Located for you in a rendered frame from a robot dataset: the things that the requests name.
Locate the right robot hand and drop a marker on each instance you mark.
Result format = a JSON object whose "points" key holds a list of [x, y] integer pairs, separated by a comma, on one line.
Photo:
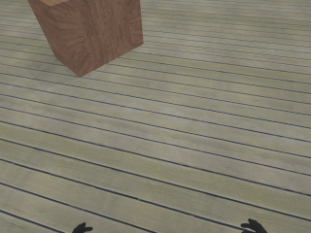
{"points": [[254, 225]]}

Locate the pedestal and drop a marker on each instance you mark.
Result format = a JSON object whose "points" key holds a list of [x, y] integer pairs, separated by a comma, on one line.
{"points": [[87, 34]]}

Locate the left robot hand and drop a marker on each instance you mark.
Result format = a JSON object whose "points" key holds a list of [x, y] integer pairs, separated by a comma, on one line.
{"points": [[81, 228]]}

